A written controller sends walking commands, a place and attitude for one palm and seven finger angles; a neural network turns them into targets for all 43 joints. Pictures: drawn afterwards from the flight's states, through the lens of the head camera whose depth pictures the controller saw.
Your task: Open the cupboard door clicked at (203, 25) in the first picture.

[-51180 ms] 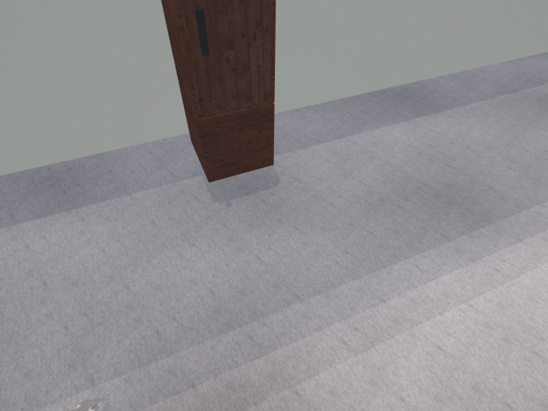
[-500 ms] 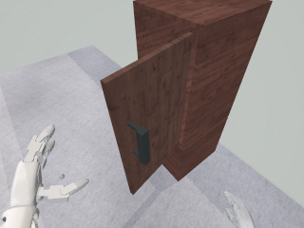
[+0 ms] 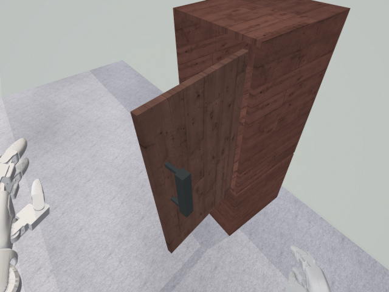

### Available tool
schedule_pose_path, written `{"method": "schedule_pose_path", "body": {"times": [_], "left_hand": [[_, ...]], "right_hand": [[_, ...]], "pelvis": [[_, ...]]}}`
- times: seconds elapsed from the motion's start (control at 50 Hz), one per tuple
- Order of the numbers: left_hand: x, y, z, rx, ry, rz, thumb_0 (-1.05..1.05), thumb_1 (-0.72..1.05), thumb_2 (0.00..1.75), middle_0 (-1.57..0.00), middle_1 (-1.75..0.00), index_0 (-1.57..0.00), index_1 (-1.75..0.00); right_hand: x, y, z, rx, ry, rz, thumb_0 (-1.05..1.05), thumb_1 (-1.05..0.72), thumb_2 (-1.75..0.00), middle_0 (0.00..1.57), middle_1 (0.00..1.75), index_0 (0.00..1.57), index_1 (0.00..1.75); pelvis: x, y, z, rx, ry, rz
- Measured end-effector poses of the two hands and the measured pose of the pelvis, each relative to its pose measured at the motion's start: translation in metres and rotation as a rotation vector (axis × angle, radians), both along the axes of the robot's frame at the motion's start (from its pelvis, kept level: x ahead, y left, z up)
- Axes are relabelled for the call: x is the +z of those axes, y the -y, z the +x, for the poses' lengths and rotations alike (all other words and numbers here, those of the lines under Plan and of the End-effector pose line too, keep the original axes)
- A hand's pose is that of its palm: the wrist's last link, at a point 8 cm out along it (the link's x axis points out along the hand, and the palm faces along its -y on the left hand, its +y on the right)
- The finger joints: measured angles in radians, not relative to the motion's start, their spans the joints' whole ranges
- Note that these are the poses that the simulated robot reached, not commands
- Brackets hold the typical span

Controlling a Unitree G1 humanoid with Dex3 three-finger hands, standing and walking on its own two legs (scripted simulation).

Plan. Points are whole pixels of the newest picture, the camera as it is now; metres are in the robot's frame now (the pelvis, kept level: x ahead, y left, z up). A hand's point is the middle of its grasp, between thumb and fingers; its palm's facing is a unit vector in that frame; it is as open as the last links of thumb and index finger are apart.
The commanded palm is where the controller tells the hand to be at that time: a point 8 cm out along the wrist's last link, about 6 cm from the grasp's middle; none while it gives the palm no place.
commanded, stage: draw the hand back to the body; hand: left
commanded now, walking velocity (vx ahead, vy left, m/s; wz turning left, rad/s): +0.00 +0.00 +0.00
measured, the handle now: (178, 189) +0.34 +0.09 +0.01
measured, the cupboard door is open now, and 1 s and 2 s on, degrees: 100 100 100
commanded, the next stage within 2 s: step back with the hand held close in 0.22 s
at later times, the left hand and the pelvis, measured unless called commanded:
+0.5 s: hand (48, 204) +0.19 +0.26 +0.16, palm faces +0.43 -0.78 -0.45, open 7.4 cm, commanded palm +0.13 +0.30 +0.17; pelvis -0.01 +0.00 +0.00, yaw +0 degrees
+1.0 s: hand (7, 253) +0.12 +0.28 +0.15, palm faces +0.43 -0.75 -0.49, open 7.4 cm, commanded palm +0.06 +0.31 +0.17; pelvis -0.09 +0.01 -0.02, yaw +0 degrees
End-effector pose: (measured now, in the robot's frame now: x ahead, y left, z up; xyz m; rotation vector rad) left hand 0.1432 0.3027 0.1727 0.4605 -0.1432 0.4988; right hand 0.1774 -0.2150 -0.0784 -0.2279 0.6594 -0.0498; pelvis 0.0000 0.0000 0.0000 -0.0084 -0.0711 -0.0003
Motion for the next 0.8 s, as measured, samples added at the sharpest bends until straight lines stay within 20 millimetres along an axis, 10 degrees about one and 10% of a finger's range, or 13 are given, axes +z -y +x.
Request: {"method": "schedule_pose_path", "body": {"times": [0.5,0.8], "left_hand": [[0.007,0.006,0.004,-0.068,-0.012,0.075,0.01,0.89,0.9,-0.21,-0.3,-0.21,-0.31],[0.003,-0.006,-0.025,-0.144,-0.046,0.133,0.01,0.89,0.9,-0.22,-0.3,-0.22,-0.31]], "right_hand": [[0.0,0.015,-0.015,-0.061,-0.041,-0.016,0.01,-0.9,-0.9,0.2,0.3,0.21,0.3],[0.003,0.014,-0.061,-0.147,-0.073,-0.052,0.01,-0.9,-0.9,0.2,0.3,0.2,0.3]], "pelvis": [[0.001,0.002,-0.011,-0.006,-0.055,-0.012],[-0.005,-0.016,-0.051,-0.025,-0.077,0.0]]}}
